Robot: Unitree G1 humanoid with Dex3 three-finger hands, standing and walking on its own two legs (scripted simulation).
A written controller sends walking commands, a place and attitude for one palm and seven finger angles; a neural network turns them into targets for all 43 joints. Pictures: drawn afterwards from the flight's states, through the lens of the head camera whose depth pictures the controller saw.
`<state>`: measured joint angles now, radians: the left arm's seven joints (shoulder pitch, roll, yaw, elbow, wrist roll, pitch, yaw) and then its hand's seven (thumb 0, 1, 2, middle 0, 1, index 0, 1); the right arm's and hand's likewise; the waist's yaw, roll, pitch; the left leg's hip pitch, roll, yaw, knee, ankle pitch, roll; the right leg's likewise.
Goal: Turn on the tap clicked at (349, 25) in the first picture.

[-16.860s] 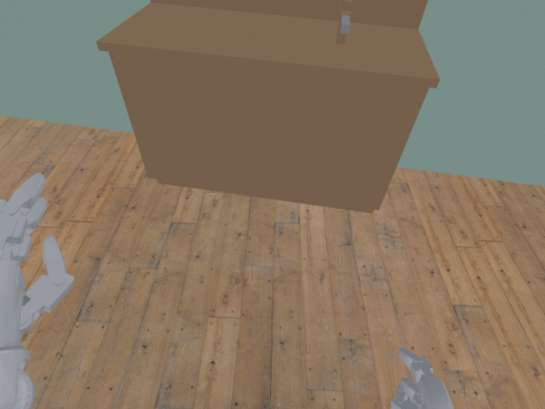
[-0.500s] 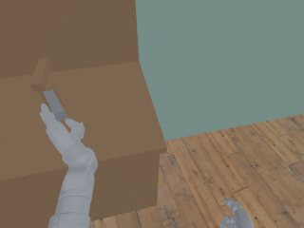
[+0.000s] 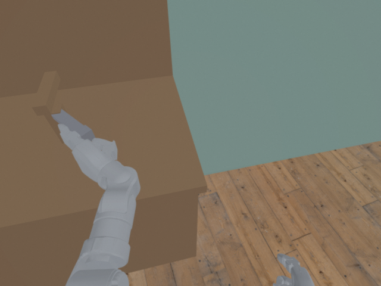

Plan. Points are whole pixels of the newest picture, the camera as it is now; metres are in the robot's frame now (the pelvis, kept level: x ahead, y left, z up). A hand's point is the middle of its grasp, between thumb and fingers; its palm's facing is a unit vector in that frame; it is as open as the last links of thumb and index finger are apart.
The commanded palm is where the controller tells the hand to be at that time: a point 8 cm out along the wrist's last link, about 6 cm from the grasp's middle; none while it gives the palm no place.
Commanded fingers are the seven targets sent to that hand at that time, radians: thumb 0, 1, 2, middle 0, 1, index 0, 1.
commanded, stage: push the lever round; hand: left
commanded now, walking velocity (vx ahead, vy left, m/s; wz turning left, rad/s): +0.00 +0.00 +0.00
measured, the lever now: (85, 135) +0.39 +0.27 +0.11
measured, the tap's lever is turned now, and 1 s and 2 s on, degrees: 39 73 75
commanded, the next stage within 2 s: lift the hand up off the lever in 0.64 s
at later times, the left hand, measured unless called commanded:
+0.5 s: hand (120, 138) +0.40 +0.20 +0.09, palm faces +0.84 -0.54 -0.11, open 8.5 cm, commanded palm +0.36 +0.22 +0.10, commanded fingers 0.00 0.90 0.90 -0.15 -0.15 -0.15 -0.15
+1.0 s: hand (124, 131) +0.42 +0.20 +0.09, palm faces +0.83 -0.55 -0.10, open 8.4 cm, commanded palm +0.37 +0.22 +0.11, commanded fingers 0.00 0.90 0.90 -0.15 -0.15 -0.15 -0.15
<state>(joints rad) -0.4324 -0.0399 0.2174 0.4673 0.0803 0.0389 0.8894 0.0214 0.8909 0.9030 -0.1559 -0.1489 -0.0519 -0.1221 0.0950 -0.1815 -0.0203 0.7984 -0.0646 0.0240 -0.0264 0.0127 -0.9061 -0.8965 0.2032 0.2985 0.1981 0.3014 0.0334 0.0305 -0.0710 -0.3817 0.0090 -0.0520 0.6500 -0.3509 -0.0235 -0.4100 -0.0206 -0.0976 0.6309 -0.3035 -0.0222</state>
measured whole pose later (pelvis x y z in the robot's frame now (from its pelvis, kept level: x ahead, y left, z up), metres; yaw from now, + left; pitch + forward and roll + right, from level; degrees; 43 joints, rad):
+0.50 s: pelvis +0.00 -0.01 +0.00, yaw +0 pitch +6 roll +0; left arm -0.54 -0.02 0.28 0.61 0.10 -0.01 0.92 0.02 0.88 0.89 -0.16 -0.15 -0.01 -0.10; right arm 0.12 -0.19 -0.03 0.81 -0.07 0.04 -0.02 0.01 -0.91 -0.90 0.20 0.30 0.20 0.30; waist 0.01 0.03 -0.08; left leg -0.41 0.02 -0.05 0.66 -0.35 -0.03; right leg -0.44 -0.01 -0.10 0.64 -0.31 -0.03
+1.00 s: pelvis +0.00 -0.01 +0.00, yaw -1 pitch +7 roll +0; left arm -0.62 0.01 0.35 0.70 0.12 -0.02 0.92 0.02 0.89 0.89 -0.16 -0.15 -0.04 -0.11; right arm 0.18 -0.20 -0.04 0.81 -0.08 0.05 0.00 0.01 -0.91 -0.90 0.20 0.30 0.20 0.30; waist -0.02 0.03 -0.09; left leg -0.43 0.02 -0.03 0.66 -0.35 -0.03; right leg -0.47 -0.01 -0.08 0.65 -0.30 -0.03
